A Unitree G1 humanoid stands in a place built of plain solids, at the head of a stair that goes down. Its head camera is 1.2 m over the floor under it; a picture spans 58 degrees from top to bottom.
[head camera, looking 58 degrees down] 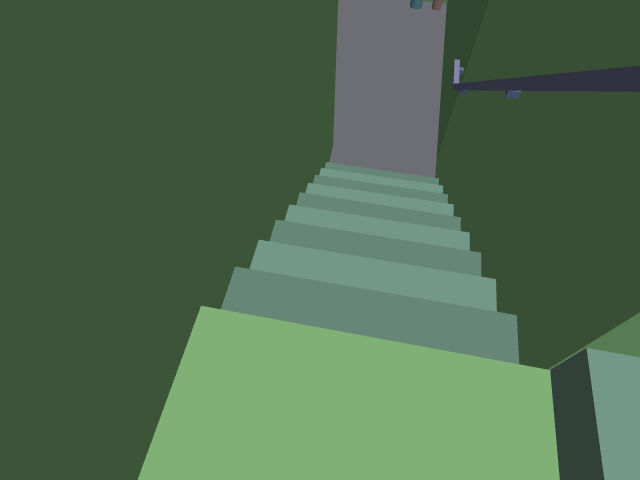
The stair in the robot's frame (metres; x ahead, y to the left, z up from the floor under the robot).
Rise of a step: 0.19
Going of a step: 0.24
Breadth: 1.00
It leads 11 degrees to the right of straight ahead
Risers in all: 10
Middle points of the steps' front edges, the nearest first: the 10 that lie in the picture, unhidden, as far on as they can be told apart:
0.42 -0.14 0.00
0.66 -0.18 -0.19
0.90 -0.23 -0.38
1.13 -0.27 -0.57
1.37 -0.32 -0.76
1.60 -0.36 -0.95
1.84 -0.41 -1.14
2.07 -0.45 -1.33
2.31 -0.50 -1.52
2.54 -0.54 -1.71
